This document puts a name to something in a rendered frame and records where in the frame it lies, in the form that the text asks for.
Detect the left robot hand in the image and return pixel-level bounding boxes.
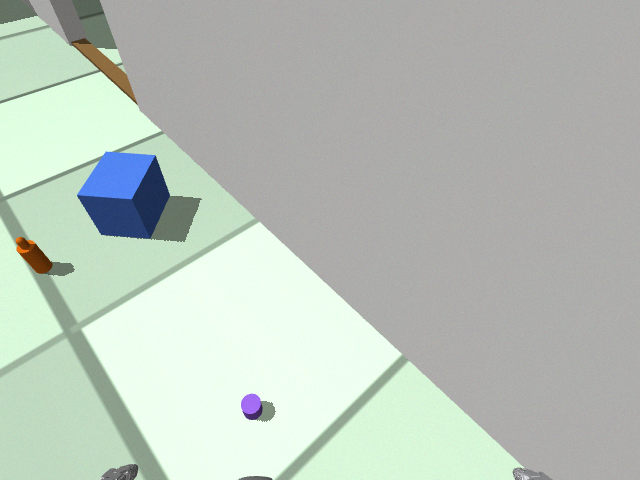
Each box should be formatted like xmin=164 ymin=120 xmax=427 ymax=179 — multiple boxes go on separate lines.
xmin=100 ymin=464 xmax=138 ymax=480

